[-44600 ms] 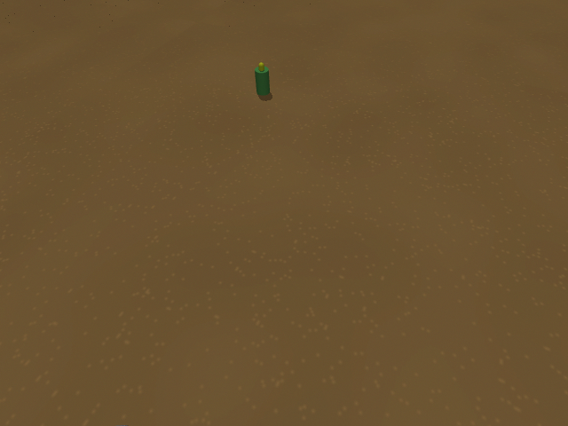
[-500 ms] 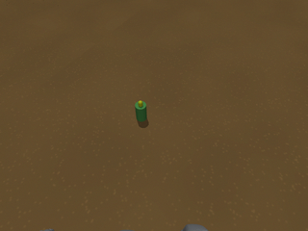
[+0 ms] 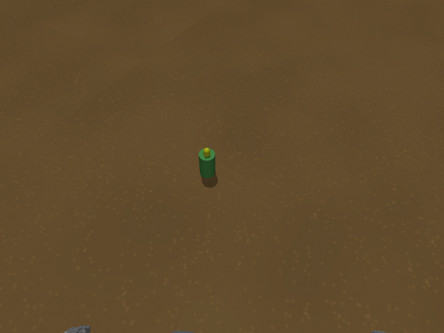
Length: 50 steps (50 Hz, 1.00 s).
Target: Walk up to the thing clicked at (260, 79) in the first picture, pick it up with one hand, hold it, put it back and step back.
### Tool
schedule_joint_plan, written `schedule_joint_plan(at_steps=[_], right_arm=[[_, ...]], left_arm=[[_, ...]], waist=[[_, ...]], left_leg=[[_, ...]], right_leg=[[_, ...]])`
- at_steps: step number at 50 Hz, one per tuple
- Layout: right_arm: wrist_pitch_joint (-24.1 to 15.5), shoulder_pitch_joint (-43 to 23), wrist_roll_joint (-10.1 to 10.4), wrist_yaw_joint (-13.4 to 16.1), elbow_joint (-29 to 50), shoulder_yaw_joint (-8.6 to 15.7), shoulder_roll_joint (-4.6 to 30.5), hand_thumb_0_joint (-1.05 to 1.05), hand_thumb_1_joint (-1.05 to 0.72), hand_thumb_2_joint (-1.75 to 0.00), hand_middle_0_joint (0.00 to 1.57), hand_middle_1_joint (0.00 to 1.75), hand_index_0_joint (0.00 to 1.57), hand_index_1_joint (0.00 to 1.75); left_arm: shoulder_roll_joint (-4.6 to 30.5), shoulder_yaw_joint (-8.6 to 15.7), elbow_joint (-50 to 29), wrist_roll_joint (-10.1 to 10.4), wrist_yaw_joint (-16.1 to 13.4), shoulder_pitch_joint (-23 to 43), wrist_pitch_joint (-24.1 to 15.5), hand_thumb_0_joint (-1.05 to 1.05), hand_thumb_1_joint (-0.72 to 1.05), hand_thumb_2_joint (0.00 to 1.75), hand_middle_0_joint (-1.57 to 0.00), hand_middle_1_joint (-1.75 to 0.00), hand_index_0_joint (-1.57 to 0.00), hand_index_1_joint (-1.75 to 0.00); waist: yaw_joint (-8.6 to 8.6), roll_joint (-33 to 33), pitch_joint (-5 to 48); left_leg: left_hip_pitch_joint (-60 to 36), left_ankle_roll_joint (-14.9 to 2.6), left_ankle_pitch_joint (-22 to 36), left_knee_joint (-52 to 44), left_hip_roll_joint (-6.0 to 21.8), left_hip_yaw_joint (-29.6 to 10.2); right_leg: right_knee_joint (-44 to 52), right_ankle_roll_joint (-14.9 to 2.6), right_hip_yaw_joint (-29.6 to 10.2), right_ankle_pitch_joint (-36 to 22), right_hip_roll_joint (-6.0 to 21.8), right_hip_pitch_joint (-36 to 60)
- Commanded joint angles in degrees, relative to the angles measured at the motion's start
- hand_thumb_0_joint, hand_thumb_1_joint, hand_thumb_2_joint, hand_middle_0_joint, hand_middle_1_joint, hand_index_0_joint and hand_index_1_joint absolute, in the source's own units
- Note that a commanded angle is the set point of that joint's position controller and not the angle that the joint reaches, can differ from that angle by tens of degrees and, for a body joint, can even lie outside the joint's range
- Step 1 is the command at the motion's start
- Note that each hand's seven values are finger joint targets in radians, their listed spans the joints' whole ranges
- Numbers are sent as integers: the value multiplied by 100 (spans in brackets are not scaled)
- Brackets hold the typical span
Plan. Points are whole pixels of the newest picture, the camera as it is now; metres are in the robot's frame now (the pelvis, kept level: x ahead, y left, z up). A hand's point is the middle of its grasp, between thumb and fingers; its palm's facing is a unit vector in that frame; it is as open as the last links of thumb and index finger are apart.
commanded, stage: step back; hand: left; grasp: from the side
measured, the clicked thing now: (207, 161) +1.00 +0.13 -0.67
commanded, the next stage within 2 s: stand in 0.26 s
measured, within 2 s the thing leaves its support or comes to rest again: neither
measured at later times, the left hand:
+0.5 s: hand out of the picture +0.11 +0.24 -0.14, palm faces -0.02 -0.94 -0.33, open 7.3 cm
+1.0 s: hand out of the picture +0.06 +0.24 -0.14, palm faces -0.04 -0.94 -0.34, open 7.3 cm
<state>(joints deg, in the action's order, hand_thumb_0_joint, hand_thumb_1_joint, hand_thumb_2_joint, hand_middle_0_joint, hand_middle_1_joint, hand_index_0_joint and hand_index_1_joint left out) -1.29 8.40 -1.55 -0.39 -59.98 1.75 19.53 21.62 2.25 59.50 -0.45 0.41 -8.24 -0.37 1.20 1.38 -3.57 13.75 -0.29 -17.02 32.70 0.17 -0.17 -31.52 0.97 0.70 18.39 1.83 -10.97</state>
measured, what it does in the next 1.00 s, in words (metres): stands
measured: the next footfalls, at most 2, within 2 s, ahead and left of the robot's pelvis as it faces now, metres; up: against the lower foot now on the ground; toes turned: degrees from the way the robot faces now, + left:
none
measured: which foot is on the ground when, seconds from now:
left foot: down 0.00-1.00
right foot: down 0.00-1.00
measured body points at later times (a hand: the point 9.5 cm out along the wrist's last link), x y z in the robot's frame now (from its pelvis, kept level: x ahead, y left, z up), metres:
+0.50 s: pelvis +0.00 -0.01 +0.02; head +0.01 +0.00 +0.46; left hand +0.11 +0.29 -0.11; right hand +0.11 -0.30 -0.11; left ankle +0.01 +0.12 -0.73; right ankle -0.02 -0.14 -0.73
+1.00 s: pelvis -0.01 -0.01 +0.02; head -0.01 -0.02 +0.47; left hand +0.06 +0.29 -0.12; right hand +0.04 -0.31 -0.12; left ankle +0.01 +0.12 -0.73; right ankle -0.02 -0.14 -0.73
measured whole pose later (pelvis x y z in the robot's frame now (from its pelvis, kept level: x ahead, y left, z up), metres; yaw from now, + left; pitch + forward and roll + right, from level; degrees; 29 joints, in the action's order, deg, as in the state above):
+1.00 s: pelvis -0.01 -0.01 +0.02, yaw -1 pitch -3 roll +0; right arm -0.6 6.8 -0.7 -0.7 -66.7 0.4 19.7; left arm 20.1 -0.2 65.2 -0.5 0.4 -7.2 -0.8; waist -0.5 -0.2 -2.9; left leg 7.3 1.1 -8.1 17.9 1.2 0.2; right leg -18.6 0.5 0.5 10.4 0.7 -5.7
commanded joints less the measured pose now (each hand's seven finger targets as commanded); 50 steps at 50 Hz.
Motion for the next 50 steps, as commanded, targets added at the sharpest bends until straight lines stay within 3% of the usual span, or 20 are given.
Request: schedule_joint_plan(at_steps=[1,3,6,9,12,13,17,21,24,30,33,39,41,50], right_arm=[[-143,-439,80,112,362,257,1291,0,-90,-90,20,30,20,30],[-126,-441,104,128,310,263,1266,0,-90,-90,20,30,20,30],[-94,-527,117,140,252,288,1256,0,-90,-90,20,30,20,30],[-61,-808,105,125,265,275,1187,0,-90,-90,20,30,20,30],[-45,-894,83,107,202,272,1150,0,-90,-90,20,30,20,30],[-42,-798,140,92,140,199,1140,0,-90,-90,20,30,20,30],[-71,-857,137,72,39,194,1202,0,-90,-90,20,30,20,30],[-80,-924,127,68,-13,156,1200,0,-90,-90,20,30,20,30],[-68,-950,135,62,-64,134,1128,0,-90,-90,20,30,20,30],[-75,-897,129,40,-167,119,1192,0,-90,-90,20,30,20,30],[-60,-814,115,37,-221,103,1183,0,-90,-90,20,30,20,30],[-66,-652,99,24,-259,91,1213,0,-90,-90,20,30,20,30],[-64,-616,98,27,-255,93,1206,0,-90,-90,20,30,20,30],[-38,-465,96,33,-290,69,1227,0,-90,-90,20,30,20,30]], left_arm=[[1224,238,-284,12,-91,214,-231,0,90,90,-20,-30,-20,-30],[1233,218,-265,22,-119,242,-236,0,90,90,-20,-30,-20,-30],[1183,205,-259,12,-142,401,-201,0,90,90,-20,-30,-20,-30],[1173,175,-190,-11,-136,436,-176,0,90,90,-20,-30,-20,-30],[1201,181,-145,-31,-137,492,-190,0,90,90,-20,-30,-20,-30],[1001,50,-63,22,-114,574,-185,0,90,90,-20,-30,-20,-30],[1027,27,12,24,-131,559,-199,0,90,90,-20,-30,-20,-30],[1053,31,60,21,-117,628,-203,0,90,90,-20,-30,-20,-30],[1059,23,137,0,-113,649,-181,0,90,90,-20,-30,-20,-30],[1038,-1,171,0,-89,636,-210,0,90,90,-20,-30,-20,-30],[1072,4,210,-14,-82,591,-177,0,90,90,-20,-30,-20,-30],[1041,-15,227,-20,-67,505,-189,0,90,90,-20,-30,-20,-30],[1078,-13,195,-19,-74,533,-192,0,90,90,-20,-30,-20,-30],[1108,-28,216,-5,-75,391,-172,0,90,90,-20,-30,-20,-30]], waist=[[-43,-587,776],[-59,-384,971],[-91,-321,965],[-57,-183,698],[-77,6,709],[-164,6,623],[-134,-117,815],[-114,-230,838],[-114,-98,586],[-132,-229,619],[-129,-189,348],[-147,-106,318],[-169,-84,475],[-155,-48,317]], left_leg=[[-313,-171,2426,-656,668,-522],[-657,-183,3031,-452,643,-395],[-665,-213,2987,-553,692,-376],[-531,-228,2091,-766,690,-423],[-559,-174,1842,-800,628,-317],[-727,-147,2195,-1061,658,-489],[-1096,-134,2864,-1185,756,-477],[-1099,-92,2601,-1415,753,-434],[-1014,-48,2061,-1627,733,-449],[-952,-18,1677,-1694,722,-427],[-777,9,945,-1880,668,-465],[-720,-18,852,-1817,685,-491],[-812,-29,1098,-1766,724,-497],[-685,-28,871,-1786,696,-496]], right_leg=[[466,-338,-426,-2077,421,576],[439,-342,-427,-2632,462,559],[414,-334,-336,-2569,445,594],[651,-299,-395,-2059,429,428],[833,-324,-505,-2209,509,540],[1028,-284,-568,-2397,579,437],[1165,-179,-448,-2680,545,724],[1326,-154,-453,-2415,569,868],[1479,-156,-459,-1862,544,681],[1632,-173,-527,-1633,579,714],[1767,-171,-542,-898,529,431],[1798,-162,-585,-789,523,299],[1723,-193,-599,-1034,558,380],[1751,-192,-612,-747,519,263]])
